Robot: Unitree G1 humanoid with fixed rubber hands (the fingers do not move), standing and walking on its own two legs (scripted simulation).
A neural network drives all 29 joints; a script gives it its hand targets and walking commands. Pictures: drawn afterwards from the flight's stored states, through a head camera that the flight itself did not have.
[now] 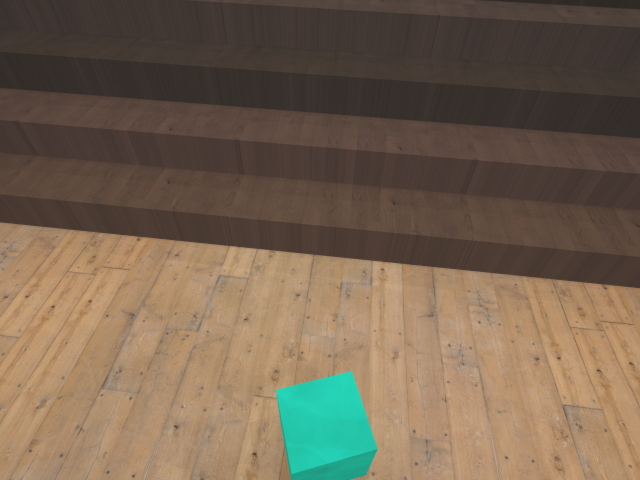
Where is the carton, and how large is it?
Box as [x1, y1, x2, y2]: [276, 371, 377, 479]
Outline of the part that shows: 351,371 276,390 281,426 291,479 350,479 366,473 377,448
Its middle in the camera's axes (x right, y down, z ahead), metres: +0.01 +0.54 +1.05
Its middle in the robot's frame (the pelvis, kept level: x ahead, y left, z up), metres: +0.40 -0.02 -0.66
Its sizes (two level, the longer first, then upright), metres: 0.210 0.200 0.250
